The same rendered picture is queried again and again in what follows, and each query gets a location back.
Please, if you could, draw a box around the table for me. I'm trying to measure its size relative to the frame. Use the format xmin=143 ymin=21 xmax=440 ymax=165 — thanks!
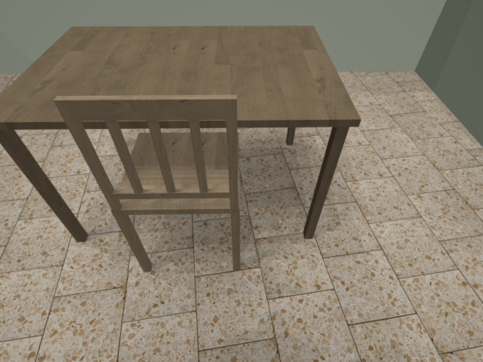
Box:
xmin=0 ymin=26 xmax=361 ymax=242

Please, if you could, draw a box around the chair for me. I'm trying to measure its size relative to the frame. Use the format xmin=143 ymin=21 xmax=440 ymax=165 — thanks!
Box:
xmin=54 ymin=95 xmax=240 ymax=272

